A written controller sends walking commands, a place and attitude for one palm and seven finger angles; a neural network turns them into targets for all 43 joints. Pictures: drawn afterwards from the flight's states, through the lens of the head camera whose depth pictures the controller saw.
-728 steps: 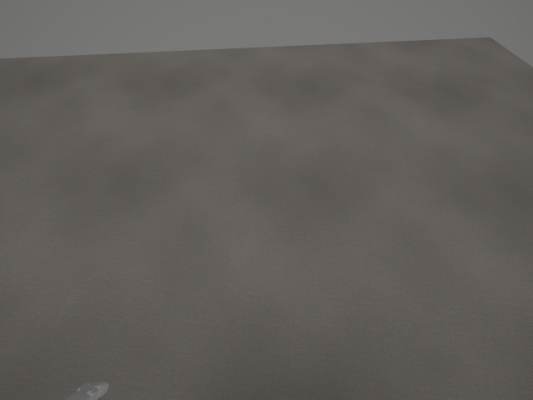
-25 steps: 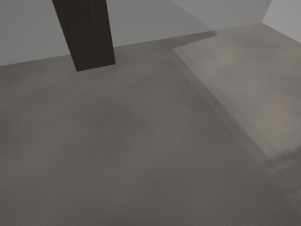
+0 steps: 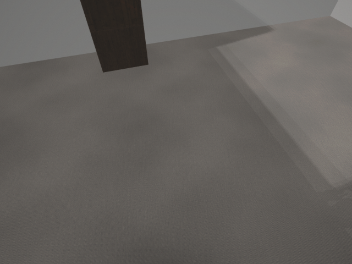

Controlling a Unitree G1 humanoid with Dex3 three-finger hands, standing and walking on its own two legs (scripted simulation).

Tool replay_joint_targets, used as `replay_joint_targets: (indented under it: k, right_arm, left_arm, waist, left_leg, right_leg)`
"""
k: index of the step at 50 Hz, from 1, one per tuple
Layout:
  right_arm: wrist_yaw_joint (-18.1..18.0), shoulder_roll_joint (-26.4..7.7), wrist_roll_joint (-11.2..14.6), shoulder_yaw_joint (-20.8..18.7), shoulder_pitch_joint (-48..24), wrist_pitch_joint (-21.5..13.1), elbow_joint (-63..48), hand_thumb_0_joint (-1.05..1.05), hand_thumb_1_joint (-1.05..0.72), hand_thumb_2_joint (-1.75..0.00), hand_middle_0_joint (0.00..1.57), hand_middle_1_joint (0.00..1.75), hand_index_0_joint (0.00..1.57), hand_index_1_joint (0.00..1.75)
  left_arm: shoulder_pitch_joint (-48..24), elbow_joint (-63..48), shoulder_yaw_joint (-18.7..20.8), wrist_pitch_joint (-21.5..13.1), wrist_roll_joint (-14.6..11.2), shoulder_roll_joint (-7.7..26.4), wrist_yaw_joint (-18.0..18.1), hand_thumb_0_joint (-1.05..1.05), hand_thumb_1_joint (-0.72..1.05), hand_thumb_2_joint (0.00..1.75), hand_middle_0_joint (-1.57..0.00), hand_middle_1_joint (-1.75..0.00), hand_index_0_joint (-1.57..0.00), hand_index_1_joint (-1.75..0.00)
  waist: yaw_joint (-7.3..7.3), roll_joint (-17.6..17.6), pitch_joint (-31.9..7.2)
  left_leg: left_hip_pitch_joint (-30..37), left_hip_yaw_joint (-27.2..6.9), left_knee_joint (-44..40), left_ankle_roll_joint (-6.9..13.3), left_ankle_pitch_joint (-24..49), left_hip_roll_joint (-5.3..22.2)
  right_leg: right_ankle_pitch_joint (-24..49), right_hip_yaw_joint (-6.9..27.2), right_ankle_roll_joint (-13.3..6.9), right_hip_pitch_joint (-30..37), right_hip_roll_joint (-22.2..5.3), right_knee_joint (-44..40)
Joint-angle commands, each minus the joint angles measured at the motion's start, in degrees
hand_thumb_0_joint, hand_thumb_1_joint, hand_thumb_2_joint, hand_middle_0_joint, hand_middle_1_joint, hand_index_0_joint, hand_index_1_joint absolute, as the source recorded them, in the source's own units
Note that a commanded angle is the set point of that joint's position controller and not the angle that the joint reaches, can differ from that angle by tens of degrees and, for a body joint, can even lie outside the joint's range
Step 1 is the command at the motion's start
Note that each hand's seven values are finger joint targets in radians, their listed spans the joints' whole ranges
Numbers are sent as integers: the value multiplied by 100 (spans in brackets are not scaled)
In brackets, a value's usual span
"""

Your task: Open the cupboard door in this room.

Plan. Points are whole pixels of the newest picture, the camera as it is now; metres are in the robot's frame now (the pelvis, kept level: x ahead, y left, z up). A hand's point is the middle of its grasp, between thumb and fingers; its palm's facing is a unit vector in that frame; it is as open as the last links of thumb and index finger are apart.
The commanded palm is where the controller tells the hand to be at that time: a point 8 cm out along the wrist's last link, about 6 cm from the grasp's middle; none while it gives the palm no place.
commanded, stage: stand and wait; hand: left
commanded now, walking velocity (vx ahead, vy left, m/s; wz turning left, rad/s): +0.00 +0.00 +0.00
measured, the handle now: out of the picture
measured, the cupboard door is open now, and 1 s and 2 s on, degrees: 0 0 0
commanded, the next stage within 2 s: turn or walk to find it in 0.26 s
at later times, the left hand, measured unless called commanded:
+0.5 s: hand out of the picture +0.00 +0.21 -0.19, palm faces +0.12 -0.96 -0.23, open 7.4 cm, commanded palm none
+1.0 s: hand out of the picture +0.01 +0.18 -0.15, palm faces +0.33 -0.90 -0.29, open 7.4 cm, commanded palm none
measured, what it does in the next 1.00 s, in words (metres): steps on the spot, turning left: right foot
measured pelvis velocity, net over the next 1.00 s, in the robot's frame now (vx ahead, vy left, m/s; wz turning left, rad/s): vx -0.03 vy -0.05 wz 0.36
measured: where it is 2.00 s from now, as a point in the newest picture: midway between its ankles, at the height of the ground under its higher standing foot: outside the picture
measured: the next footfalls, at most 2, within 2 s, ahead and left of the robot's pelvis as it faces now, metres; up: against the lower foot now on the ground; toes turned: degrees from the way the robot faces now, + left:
right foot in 0.96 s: +0.04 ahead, -0.13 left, +0.00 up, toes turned +17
left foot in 1.42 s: -0.12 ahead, +0.06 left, +0.00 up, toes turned +36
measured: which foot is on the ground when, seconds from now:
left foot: down 0.00-0.96, up 0.98-1.00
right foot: down 0.00-0.54, up 0.56-0.94, down 0.96-1.00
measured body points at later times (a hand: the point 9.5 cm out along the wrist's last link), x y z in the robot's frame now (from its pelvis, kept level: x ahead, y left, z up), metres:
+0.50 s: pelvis -0.02 +0.00 -0.01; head +0.00 +0.02 +0.44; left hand +0.00 +0.26 -0.17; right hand +0.03 -0.26 -0.15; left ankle -0.03 +0.11 -0.73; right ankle +0.01 -0.11 -0.74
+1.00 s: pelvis -0.03 -0.05 -0.01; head +0.00 -0.06 +0.44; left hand -0.01 +0.23 -0.13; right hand +0.09 -0.27 -0.17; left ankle -0.04 +0.10 -0.72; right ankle +0.01 -0.15 -0.74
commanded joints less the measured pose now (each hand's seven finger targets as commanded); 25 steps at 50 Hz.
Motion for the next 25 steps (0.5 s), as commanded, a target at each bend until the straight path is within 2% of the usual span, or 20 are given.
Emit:
replay_joint_targets:
  k: [1, 3, 5, 7, 8, 9, 11, 13, 14, 17, 19, 20, 22, 23, 24, 25]
  right_arm:
    - [-56, -638, 11, -240, 272, -55, -346, 0, -90, -90, 20, 30, 20, 30]
    - [-65, -500, 6, -250, 399, -49, -308, 0, -90, -90, 20, 30, 20, 30]
    - [-55, -448, -2, -242, 496, -76, -254, 0, -90, -90, 20, 30, 20, 30]
    - [-62, -593, -1, -240, 338, -137, -239, 0, -90, -90, 20, 30, 20, 30]
    - [-81, -693, 8, -261, 210, -176, -247, 0, -90, -90, 20, 30, 20, 30]
    - [-99, -780, 22, -281, 120, -205, -245, 0, -90, -90, 20, 30, 20, 30]
    - [-108, -797, 35, -295, 76, -245, -206, 0, -90, -90, 20, 30, 20, 30]
    - [-107, -751, 37, -288, 127, -248, -162, 0, -90, -90, 20, 30, 20, 30]
    - [-101, -613, 25, -268, 201, -222, -141, 0, -90, -90, 20, 30, 20, 30]
    - [-83, -278, 7, -232, 441, -103, -148, 0, -90, -90, 20, 30, 20, 30]
    - [-80, -252, -14, -266, 514, -33, -190, 0, -90, -90, 20, 30, 20, 30]
    - [-78, -258, -23, -286, 547, -13, -222, 0, -90, -90, 20, 30, 20, 30]
    - [-58, -248, -26, -321, 510, 25, -305, 0, -90, -90, 20, 30, 20, 30]
    - [-38, -211, -21, -326, 504, 22, -336, 0, -90, -90, 20, 30, 20, 30]
    - [-21, -184, -13, -322, 521, 10, -359, 0, -90, -90, 20, 30, 20, 30]
    - [-10, -199, -9, -327, 612, -10, -376, 0, -90, -90, 20, 30, 20, 30]
  left_arm:
    - [308, -335, 213, -74, 23, 961, 79, 0, 90, 90, -20, -30, -20, -30]
    - [251, -356, 208, -77, 25, 888, 89, 0, 90, 90, -20, -30, -20, -30]
    - [143, -354, 183, -74, 26, 758, 78, 0, 90, 90, -20, -30, -20, -30]
    - [225, -288, 157, -72, 14, 604, 63, 0, 90, 90, -20, -30, -20, -30]
    - [310, -238, 157, -87, 16, 587, 60, 0, 90, 90, -20, -30, -20, -30]
    - [383, -180, 164, -112, 24, 623, 51, 0, 90, 90, -20, -30, -20, -30]
    - [479, -56, 192, -178, 35, 721, 37, 0, 90, 90, -20, -30, -20, -30]
    - [518, 18, 210, -233, 28, 841, 27, 0, 90, 90, -20, -30, -20, -30]
    - [508, 19, 219, -220, 19, 791, 35, 0, 90, 90, -20, -30, -20, -30]
    - [603, -12, 231, -124, 25, 662, 71, 0, 90, 90, -20, -30, -20, -30]
    - [566, -106, 286, -83, 52, 772, 83, 0, 90, 90, -20, -30, -20, -30]
    - [510, -173, 310, -82, 67, 796, 84, 0, 90, 90, -20, -30, -20, -30]
    - [439, -268, 333, -73, 103, 793, 92, 0, 90, 90, -20, -30, -20, -30]
    - [386, -320, 345, -77, 121, 815, 95, 0, 90, 90, -20, -30, -20, -30]
    - [376, -348, 351, -80, 122, 819, 86, 0, 90, 90, -20, -30, -20, -30]
    - [357, -379, 351, -60, 101, 816, 70, 0, 90, 90, -20, -30, -20, -30]
  waist:
    - [84, -597, -609]
    - [16, -566, -518]
    - [-43, -297, -357]
    - [59, 263, -254]
    - [129, 411, -213]
    - [179, 420, -186]
    - [190, 177, -301]
    - [147, -79, -321]
    - [115, -131, -294]
    - [117, -407, -118]
    - [107, -731, -106]
    - [85, -797, -163]
    - [87, -842, -135]
    - [57, -832, -74]
    - [35, -648, -82]
    - [-41, -357, -157]
  left_leg:
    - [-620, -140, 303, 32, 1441, 525]
    - [-433, -60, 410, 25, 1156, 517]
    - [-463, -362, 24, 99, 1138, 626]
    - [-752, -909, -571, 264, 1121, 871]
    - [-848, -1126, -778, 356, 1065, 965]
    - [-933, -1144, -849, 391, 975, 971]
    - [-859, -855, -719, 315, 994, 816]
    - [-710, -535, -529, 213, 895, 648]
    - [-730, -420, -413, 160, 870, 594]
    - [-1002, -154, 96, 94, 587, 476]
    - [-1021, 111, 695, 59, 258, 430]
    - [-1000, 229, 1046, 32, -84, 433]
    - [-1031, 461, 1651, -5, -711, 556]
    - [-979, 566, 1637, -30, -791, 667]
    - [-845, 620, 1367, -49, -695, 706]
    - [-571, 557, 816, -32, -316, 735]
  right_leg:
    - [1132, 823, -259, 719, -1092, -370]
    - [769, 825, -320, 346, -1158, -476]
    - [238, 621, -161, 145, -829, -311]
    - [-81, 460, 76, 331, -342, -52]
    - [-46, 466, 123, 465, -240, -40]
    - [20, 515, 115, 617, -223, -143]
    - [289, 639, 29, 860, -370, -421]
    - [269, 766, -84, 834, -580, -678]
    - [197, 797, -117, 788, -677, -727]
    - [-364, 869, -233, 582, -1036, -982]
    - [-840, 1026, -411, 289, -1426, -1255]
    - [-813, 1107, -527, 191, -1598, -1311]
    - [-464, 952, -684, -41, -1864, -1266]
    - [-146, 795, -717, -161, -1949, -1123]
    - [211, 586, -668, -213, -1913, -855]
    - [284, 328, -497, -358, -1762, -411]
